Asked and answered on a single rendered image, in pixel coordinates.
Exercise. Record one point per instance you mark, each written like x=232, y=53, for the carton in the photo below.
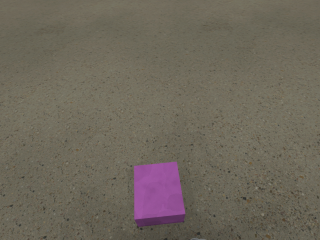
x=158, y=195

